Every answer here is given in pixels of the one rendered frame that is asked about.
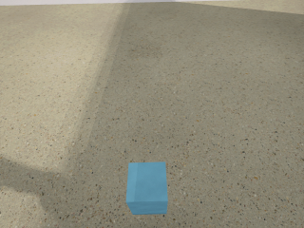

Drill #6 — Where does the carton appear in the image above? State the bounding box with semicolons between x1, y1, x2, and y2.
125;161;168;215

